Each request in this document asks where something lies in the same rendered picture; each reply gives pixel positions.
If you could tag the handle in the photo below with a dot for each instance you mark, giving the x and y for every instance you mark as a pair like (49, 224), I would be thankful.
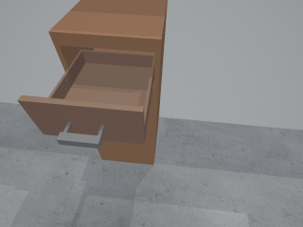
(67, 138)

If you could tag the drawer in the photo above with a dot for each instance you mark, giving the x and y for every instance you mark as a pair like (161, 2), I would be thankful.
(99, 88)

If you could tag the cabinet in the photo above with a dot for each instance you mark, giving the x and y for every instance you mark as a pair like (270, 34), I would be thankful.
(121, 26)

